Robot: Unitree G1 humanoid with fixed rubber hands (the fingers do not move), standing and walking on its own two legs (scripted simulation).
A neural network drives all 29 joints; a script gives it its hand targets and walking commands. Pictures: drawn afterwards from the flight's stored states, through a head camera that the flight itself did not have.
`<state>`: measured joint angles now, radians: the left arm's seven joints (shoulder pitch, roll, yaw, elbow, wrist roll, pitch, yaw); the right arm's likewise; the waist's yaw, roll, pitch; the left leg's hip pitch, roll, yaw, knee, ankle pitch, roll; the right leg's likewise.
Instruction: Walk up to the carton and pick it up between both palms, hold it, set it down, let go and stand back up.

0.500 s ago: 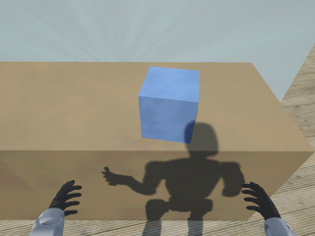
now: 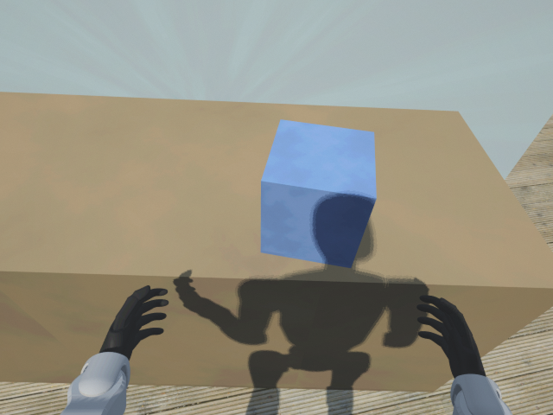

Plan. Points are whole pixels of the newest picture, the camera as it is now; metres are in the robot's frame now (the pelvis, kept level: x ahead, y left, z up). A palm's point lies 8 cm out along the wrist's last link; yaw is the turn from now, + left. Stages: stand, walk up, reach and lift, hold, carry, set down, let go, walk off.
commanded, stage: reach and lift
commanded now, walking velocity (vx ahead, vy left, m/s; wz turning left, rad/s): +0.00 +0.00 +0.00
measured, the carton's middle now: (315, 194) +0.50 -0.05 +0.03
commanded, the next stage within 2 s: none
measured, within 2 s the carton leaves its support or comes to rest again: neither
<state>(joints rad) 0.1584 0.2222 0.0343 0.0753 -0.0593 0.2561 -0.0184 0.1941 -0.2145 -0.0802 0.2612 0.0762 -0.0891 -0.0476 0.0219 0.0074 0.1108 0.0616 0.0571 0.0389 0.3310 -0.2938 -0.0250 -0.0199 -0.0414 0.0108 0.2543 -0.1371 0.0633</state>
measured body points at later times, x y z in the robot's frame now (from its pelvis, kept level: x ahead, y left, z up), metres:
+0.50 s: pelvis -0.02 -0.01 +0.00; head -0.02 +0.00 +0.45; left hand +0.29 +0.19 +0.05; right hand +0.27 -0.21 +0.05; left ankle -0.06 +0.12 -0.75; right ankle +0.01 -0.17 -0.75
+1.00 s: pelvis -0.02 -0.01 +0.00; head -0.01 +0.00 +0.45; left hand +0.37 +0.18 +0.10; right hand +0.35 -0.20 +0.10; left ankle -0.06 +0.12 -0.75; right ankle +0.01 -0.17 -0.75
